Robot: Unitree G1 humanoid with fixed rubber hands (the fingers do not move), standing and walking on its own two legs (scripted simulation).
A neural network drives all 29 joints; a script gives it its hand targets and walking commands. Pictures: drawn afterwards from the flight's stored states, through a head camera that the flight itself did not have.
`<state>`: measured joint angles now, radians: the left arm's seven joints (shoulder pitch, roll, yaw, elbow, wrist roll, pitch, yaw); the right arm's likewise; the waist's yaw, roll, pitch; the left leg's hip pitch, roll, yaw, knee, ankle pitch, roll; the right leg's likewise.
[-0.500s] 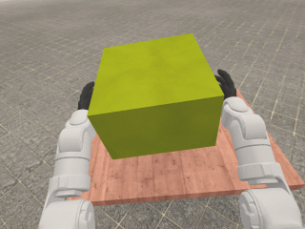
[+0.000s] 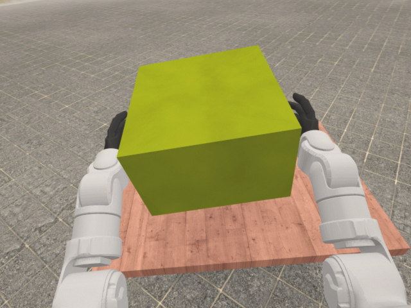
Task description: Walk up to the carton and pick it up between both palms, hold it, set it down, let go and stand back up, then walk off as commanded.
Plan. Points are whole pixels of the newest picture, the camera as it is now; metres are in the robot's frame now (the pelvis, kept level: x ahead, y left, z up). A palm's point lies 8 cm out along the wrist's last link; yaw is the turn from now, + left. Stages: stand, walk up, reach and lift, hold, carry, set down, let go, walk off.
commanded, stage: hold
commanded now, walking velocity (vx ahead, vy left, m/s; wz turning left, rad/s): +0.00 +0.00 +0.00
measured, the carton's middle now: (208, 125) +0.43 -0.01 +0.18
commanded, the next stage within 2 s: none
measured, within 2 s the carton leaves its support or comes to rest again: neither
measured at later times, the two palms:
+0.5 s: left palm (118, 151) +0.38 +0.17 +0.17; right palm (303, 135) +0.37 -0.19 +0.18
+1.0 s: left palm (116, 152) +0.37 +0.17 +0.17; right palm (303, 135) +0.37 -0.19 +0.19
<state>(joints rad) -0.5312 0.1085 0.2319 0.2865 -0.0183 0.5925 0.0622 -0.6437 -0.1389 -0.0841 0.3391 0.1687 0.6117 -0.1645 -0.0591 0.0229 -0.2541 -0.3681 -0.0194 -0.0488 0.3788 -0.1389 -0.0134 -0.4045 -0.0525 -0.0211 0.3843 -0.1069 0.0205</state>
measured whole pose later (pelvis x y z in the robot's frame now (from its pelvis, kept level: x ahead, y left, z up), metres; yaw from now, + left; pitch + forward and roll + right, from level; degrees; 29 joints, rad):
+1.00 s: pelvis +0.00 +0.00 +0.00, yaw +0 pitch +7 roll +1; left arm -0.53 0.10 0.25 0.28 0.01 0.60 0.05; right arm -0.64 -0.13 -0.09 0.35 0.17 0.59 -0.16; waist -0.06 0.02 -0.24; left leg -0.36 -0.02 -0.05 0.37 -0.14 -0.01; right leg -0.39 -0.05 -0.02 0.38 -0.11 0.02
